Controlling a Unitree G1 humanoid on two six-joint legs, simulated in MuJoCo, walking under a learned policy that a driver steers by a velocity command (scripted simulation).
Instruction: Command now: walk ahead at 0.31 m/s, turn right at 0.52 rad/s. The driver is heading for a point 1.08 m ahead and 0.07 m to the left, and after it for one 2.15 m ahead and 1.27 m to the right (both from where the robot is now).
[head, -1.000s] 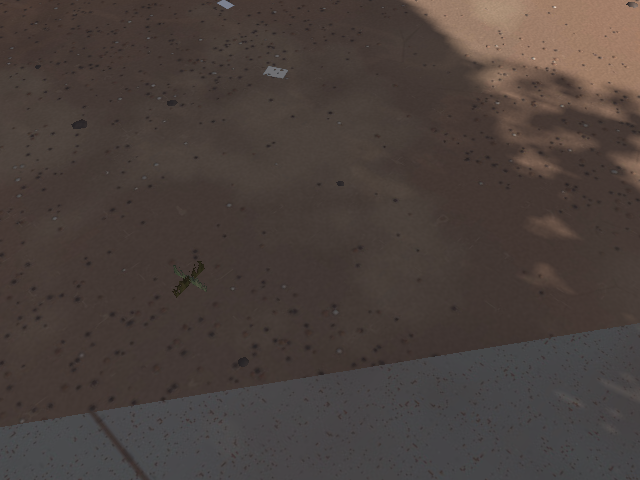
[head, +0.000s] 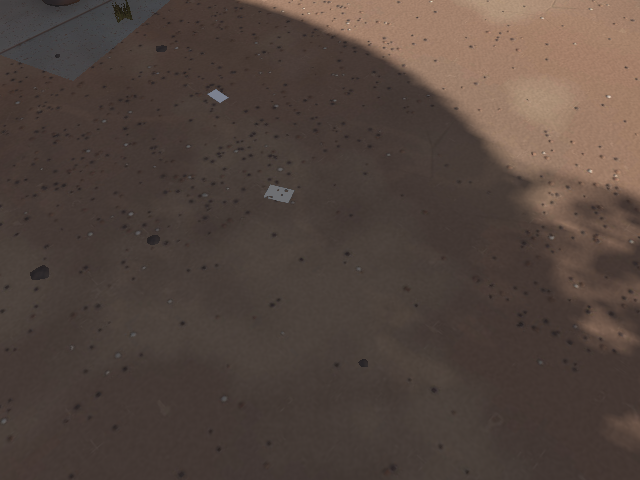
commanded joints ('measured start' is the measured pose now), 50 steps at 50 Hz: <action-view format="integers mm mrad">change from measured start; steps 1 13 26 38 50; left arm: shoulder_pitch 70 45 -45 -146 -294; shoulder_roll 159 123 57 135 100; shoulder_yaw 38 28 -21 17 9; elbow -43 -78 -13 -16 -138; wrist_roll -1 31 21 20 31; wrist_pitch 5 53 95 62 -18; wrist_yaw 14 31 31 76 -6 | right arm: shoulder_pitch -49 86 119 190 340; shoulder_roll -64 -59 -120 -69 -170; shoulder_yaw -8 -10 -27 -45 -98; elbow -75 -48 52 93 78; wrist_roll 14 35 26 16 18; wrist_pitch -5 -8 42 47 8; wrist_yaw -4 -30 -31 -12 -1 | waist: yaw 14 -14 -8 -62 -74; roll -101 -3 98 -140 -15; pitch -76 -186 -75 16 27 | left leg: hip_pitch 105 549 281 290 625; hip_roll -97 217 75 -121 158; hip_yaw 87 -284 -158 22 -542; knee -91 -488 -613 -166 -657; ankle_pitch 93 533 -261 -178 -290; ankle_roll -4 286 187 117 317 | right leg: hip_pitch -12 -324 10 -168 -615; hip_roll -194 -64 -106 -391 -195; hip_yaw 132 36 -102 75 -45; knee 38 882 139 21 778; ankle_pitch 801 -332 -88 3 -200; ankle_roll -21 114 88 -60 64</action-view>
